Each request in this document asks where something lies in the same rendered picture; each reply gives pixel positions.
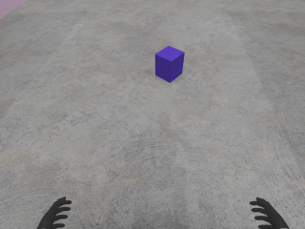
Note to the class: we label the robot right hand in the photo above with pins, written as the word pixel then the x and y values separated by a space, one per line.
pixel 276 221

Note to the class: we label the carton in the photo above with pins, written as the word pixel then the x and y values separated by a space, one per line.
pixel 169 63

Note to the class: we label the robot left hand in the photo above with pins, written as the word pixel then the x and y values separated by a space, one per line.
pixel 51 216

